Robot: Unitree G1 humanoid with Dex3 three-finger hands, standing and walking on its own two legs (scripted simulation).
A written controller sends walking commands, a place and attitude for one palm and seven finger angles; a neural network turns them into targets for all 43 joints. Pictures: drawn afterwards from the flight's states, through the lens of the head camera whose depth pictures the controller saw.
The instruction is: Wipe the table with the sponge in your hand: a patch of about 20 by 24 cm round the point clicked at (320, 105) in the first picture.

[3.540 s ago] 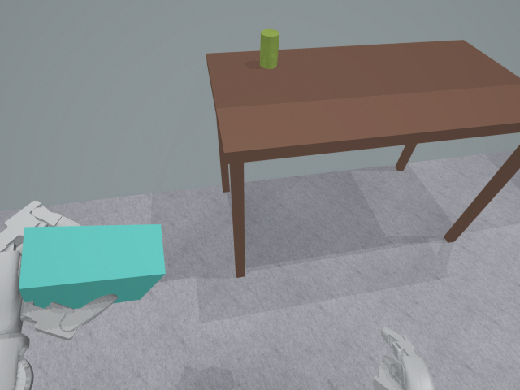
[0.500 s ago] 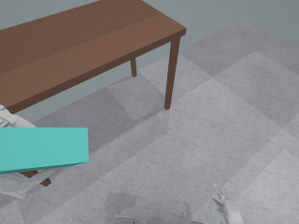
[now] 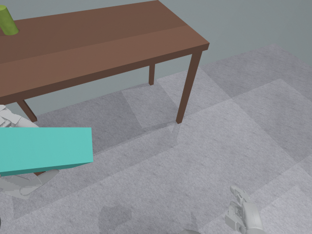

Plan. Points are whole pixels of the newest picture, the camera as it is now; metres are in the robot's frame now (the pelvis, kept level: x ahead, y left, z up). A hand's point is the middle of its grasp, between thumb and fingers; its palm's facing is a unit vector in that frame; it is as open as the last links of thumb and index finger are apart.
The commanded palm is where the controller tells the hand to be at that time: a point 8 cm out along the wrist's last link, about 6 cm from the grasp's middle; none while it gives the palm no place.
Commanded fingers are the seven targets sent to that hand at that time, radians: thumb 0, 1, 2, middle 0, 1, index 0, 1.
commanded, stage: take the last steps up to it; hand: left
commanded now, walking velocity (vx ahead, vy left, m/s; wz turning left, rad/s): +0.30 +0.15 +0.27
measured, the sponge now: (56, 151) +0.23 +0.20 +0.15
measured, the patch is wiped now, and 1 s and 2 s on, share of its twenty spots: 0.00 0.00 0.00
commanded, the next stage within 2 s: none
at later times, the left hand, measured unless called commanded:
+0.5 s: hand (23, 189) +0.16 +0.22 +0.17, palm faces +0.44 -0.75 -0.49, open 10.2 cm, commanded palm +0.10 +0.27 +0.18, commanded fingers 0.00 0.10 1.30 -1.20 -1.60 -1.20 -1.60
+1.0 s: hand out of the picture +0.21 +0.28 +0.19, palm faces +0.48 -0.72 -0.50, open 10.2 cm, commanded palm +0.16 +0.32 +0.18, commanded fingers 0.00 0.10 1.30 -1.20 -1.60 -1.20 -1.60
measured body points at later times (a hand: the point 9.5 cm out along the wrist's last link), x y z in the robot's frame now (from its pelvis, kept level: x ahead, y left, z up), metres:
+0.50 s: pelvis -0.02 -0.03 +0.01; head +0.01 -0.05 +0.46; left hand +0.13 +0.26 +0.19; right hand +0.16 -0.28 -0.10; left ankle +0.01 +0.14 -0.67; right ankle -0.02 -0.14 -0.73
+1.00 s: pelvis +0.04 +0.03 +0.00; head +0.06 +0.01 +0.45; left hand +0.18 +0.32 +0.21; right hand +0.22 -0.13 -0.11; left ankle +0.01 +0.14 -0.73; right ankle +0.08 -0.05 -0.72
